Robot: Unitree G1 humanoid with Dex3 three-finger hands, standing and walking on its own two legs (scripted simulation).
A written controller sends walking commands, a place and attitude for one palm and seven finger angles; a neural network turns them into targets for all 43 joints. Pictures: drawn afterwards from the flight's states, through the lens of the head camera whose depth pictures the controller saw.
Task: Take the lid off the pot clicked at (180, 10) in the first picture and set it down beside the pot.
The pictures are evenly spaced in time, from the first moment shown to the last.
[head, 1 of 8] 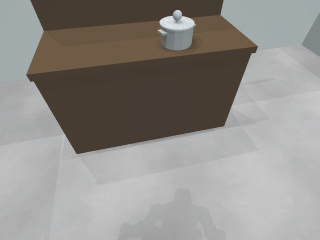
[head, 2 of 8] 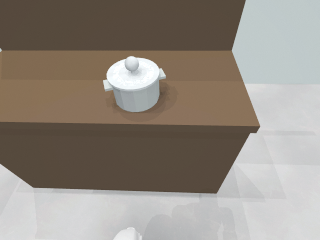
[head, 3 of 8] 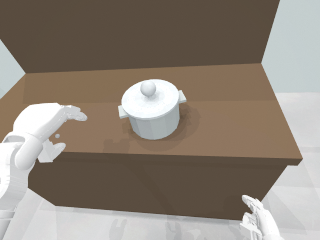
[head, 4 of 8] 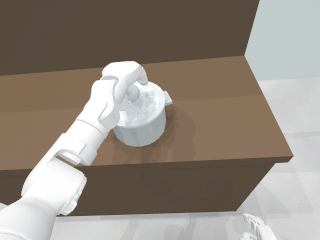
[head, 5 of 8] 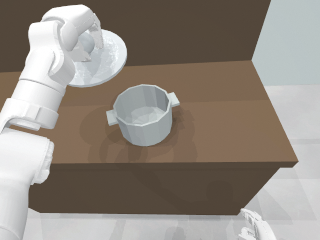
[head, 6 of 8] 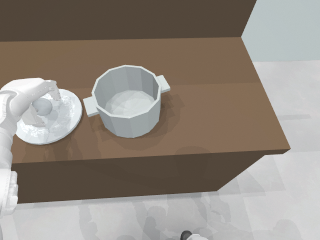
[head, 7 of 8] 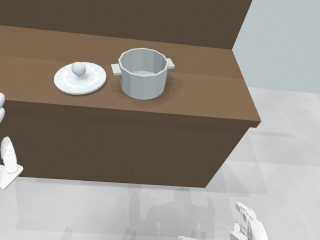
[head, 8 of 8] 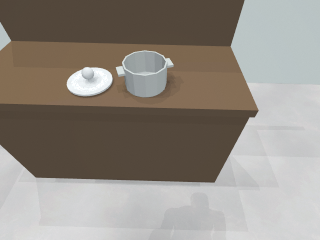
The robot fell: no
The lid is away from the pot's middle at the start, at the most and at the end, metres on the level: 0.00 0.25 0.24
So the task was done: yes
